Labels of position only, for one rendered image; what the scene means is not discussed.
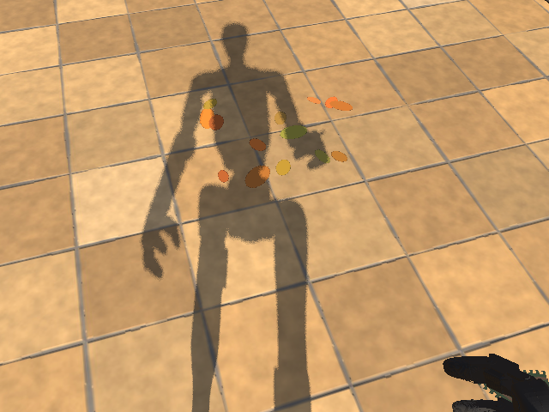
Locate robot right hand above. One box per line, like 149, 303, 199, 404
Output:
443, 354, 549, 412

